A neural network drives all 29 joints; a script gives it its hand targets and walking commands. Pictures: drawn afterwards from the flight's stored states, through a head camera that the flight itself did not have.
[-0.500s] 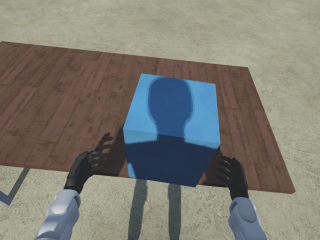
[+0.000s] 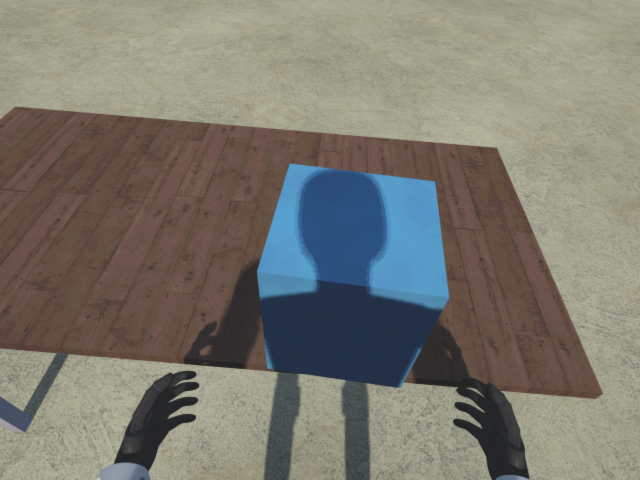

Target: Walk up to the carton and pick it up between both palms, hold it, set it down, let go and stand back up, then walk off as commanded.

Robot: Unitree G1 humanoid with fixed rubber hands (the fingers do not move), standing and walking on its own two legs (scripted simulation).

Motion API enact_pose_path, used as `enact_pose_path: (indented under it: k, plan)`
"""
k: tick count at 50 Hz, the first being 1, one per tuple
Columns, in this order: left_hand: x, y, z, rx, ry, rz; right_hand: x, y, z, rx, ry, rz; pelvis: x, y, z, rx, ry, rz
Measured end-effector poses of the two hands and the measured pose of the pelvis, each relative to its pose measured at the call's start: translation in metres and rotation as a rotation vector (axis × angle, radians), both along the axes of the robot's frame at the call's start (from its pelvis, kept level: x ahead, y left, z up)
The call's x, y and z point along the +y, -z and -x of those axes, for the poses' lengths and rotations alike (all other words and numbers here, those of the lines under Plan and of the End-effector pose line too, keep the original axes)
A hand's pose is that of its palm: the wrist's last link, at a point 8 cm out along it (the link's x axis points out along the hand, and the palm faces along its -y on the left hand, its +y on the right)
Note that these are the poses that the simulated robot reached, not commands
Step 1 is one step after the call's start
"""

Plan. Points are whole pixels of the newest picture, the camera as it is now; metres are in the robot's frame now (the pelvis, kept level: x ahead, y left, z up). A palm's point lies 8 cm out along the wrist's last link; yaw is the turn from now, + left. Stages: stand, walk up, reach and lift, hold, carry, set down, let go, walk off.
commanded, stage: set down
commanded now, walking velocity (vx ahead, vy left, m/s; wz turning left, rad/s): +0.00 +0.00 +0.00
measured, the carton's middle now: (347, 279) +0.38 -0.03 +0.01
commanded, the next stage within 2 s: let go in 1.36 s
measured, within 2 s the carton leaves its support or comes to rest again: neither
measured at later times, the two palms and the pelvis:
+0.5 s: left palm (144, 445) +0.17 +0.22 -0.04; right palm (489, 456) +0.16 -0.20 -0.04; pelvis +0.00 +0.00 +0.00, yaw -1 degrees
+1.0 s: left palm (150, 453) +0.16 +0.22 -0.07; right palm (495, 458) +0.16 -0.22 -0.06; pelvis +0.02 -0.01 +0.00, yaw -1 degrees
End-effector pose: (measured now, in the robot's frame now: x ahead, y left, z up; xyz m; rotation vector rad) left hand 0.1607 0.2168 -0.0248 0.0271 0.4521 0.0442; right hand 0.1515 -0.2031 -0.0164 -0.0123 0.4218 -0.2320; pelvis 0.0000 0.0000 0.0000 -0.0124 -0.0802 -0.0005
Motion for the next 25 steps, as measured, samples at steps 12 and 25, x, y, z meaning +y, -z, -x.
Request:
enact_pose_path:
  k: [12,25]
  plan:
    - [-0.003,0.014,0.000,0.056,-0.017,-0.016,0.000,0.011,-0.007,0.051,-0.032,0.024,0.002,0.002,0.007,-0.031,0.006,-0.005]
    - [0.004,0.017,-0.006,0.123,-0.017,-0.057,0.005,0.025,-0.008,0.107,-0.054,0.011,0.003,0.000,0.000,-0.025,0.013,-0.004]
